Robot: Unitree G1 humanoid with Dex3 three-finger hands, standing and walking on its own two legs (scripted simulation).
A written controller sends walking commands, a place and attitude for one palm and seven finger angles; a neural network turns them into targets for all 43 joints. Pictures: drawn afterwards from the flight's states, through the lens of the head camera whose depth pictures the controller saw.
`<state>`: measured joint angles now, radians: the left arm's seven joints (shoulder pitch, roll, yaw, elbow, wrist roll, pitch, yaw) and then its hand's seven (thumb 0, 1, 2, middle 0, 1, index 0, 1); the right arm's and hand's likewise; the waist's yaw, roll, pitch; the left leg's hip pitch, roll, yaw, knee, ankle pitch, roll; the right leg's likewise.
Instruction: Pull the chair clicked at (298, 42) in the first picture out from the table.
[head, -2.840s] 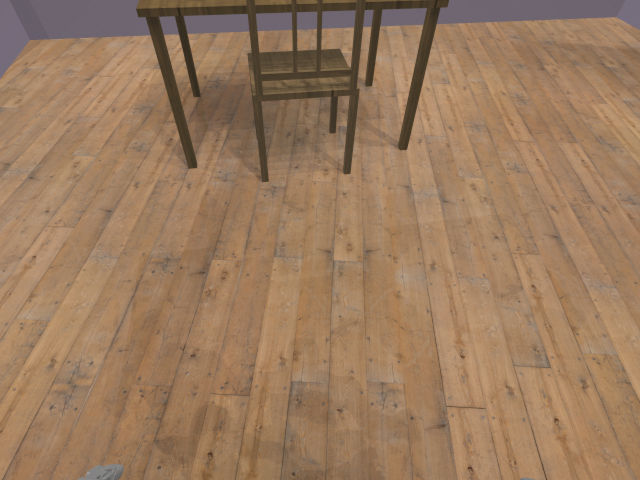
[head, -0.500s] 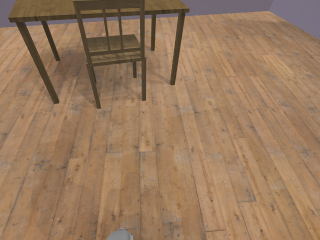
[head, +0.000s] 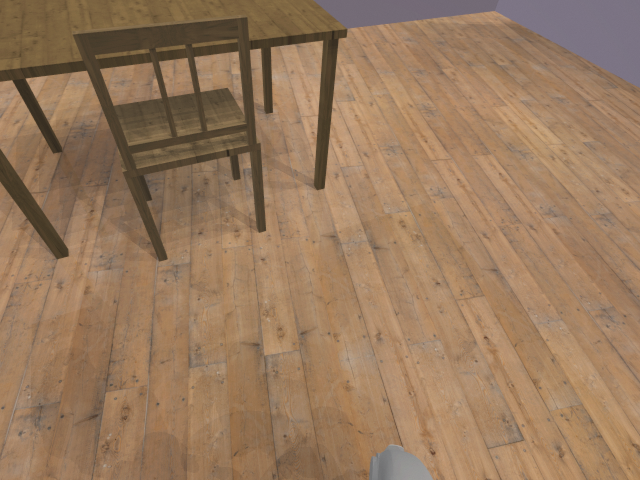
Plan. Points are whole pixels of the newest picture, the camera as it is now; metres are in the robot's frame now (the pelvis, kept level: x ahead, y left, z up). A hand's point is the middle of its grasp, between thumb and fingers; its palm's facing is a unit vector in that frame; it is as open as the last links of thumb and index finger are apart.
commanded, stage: walk to a spot facing it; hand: left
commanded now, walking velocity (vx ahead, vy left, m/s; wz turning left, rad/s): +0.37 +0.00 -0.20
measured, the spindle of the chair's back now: (164, 95) +1.06 +0.48 -0.11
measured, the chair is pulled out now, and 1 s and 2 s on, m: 0.00 0.00 0.00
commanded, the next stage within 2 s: turn to face it in 0.82 s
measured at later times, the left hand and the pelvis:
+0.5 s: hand (241, 401) +0.27 +0.13 -0.17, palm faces +0.01 -0.98 -0.21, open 7.2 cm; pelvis +0.22 -0.06 +0.00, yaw -1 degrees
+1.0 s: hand (233, 310) +0.43 +0.18 -0.18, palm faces -0.01 -0.99 -0.15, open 7.4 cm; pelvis +0.42 +0.00 +0.00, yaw -5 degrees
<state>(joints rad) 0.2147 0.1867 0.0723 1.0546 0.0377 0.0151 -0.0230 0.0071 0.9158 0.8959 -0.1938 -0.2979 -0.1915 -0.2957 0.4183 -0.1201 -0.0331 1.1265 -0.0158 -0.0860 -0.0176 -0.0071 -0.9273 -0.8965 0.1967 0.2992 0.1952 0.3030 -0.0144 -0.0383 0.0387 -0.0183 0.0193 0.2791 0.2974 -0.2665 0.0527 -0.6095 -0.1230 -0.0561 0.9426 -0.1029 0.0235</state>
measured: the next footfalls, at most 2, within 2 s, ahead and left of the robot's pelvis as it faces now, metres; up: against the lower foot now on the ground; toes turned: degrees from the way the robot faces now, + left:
right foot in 0.20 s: +0.24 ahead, -0.14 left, +0.00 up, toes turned -11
left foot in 0.70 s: +0.46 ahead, +0.09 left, +0.00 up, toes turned +10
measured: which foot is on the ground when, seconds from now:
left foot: down 0.00-0.20, up 0.22-0.68, down 0.70-1.00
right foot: up 0.00-0.18, down 0.20-0.72, up 0.74-1.00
